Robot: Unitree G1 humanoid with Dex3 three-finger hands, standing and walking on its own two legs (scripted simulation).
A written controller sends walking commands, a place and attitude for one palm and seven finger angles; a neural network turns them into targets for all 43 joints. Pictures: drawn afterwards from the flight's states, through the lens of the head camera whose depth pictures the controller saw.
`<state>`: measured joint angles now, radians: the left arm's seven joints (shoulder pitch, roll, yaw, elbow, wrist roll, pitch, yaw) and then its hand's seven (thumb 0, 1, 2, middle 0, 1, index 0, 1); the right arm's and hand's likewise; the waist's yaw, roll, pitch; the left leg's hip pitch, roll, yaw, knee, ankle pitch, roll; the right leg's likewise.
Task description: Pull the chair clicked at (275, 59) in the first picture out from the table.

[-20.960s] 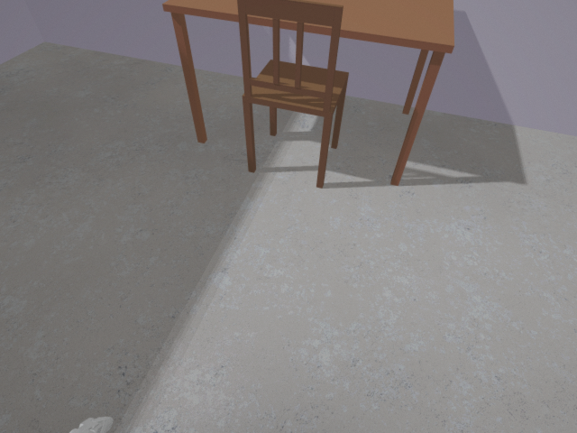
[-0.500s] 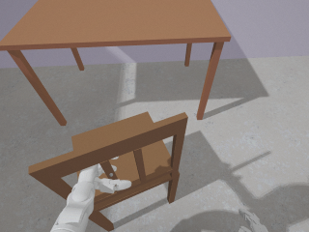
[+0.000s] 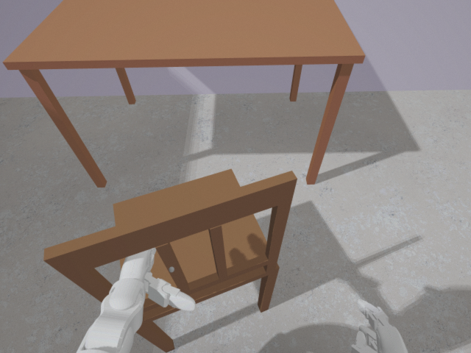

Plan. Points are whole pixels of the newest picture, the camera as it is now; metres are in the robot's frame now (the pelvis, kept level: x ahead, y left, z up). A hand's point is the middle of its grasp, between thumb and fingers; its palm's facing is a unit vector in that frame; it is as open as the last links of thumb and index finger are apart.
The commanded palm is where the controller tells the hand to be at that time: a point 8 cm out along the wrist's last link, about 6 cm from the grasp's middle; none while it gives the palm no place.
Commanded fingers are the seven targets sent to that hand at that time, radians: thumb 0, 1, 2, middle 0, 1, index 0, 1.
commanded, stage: draw the fingers out of the gap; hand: left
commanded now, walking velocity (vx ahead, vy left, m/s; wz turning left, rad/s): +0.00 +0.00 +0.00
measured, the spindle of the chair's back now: (174, 268) +0.30 +0.13 -0.08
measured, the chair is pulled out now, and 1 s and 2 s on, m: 0.55 0.55 0.55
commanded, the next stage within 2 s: draw the hand back to the body in 0.76 s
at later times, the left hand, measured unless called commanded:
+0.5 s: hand (163, 317) +0.20 +0.13 -0.03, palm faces -0.03 -0.98 -0.17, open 17.5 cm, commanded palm +0.17 +0.17 -0.01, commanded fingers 0.00 -0.55 0.20 0.00 0.00 0.00 0.00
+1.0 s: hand out of the picture +0.14 +0.13 +0.00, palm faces +0.06 -1.00 -0.04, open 17.5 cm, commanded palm +0.11 +0.19 +0.02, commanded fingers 0.00 -0.55 0.20 0.00 0.00 0.00 0.00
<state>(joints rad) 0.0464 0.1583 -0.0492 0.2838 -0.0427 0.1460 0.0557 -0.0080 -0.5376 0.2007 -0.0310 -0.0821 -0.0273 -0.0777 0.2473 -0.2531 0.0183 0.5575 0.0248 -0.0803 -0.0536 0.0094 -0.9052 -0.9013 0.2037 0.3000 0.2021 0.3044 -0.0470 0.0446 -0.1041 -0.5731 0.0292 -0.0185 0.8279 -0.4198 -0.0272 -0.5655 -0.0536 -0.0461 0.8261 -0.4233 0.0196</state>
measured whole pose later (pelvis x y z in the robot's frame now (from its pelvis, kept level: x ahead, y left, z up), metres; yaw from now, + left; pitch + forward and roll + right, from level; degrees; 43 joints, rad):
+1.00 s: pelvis -0.01 -0.01 -0.03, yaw +2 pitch +12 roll -1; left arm 0.72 0.16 -0.08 -0.30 -0.12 -0.05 -0.01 -0.01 -0.54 0.20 -0.01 -0.01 -0.01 0.00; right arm 0.26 -0.21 -0.01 0.48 0.03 -0.16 -0.09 0.01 -0.90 -0.90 0.20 0.30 0.20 0.30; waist -0.02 0.04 -0.18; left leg -0.74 0.03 -0.07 1.04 -0.50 -0.04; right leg -0.71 -0.05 -0.08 1.02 -0.51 0.01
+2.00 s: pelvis +0.02 -0.02 +0.03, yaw +1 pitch -3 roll +0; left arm 0.54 0.36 0.26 -0.44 -0.06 0.02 0.17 0.01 0.44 0.68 -0.15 -0.21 -0.36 -0.31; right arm 0.18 -0.23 0.04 0.66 0.02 -0.21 -0.12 0.01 -0.90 -0.90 0.20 0.30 0.20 0.30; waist 0.09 0.09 0.01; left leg -0.14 0.04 -0.04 0.53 -0.32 -0.05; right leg -0.13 -0.03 -0.08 0.54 -0.34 0.00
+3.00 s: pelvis -0.02 +0.02 +0.04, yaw -2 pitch +0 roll +0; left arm 0.58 0.42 0.40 -0.51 -0.06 -0.11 0.13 0.02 0.89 0.90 -0.22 -0.31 -0.21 -0.30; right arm 0.14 -0.21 -0.01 0.61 0.01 -0.03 -0.09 0.01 -0.91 -0.90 0.20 0.30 0.20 0.30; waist 0.02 0.01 0.05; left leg -0.26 0.02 0.03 0.49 -0.24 -0.01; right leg -0.26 -0.05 -0.02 0.48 -0.22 0.04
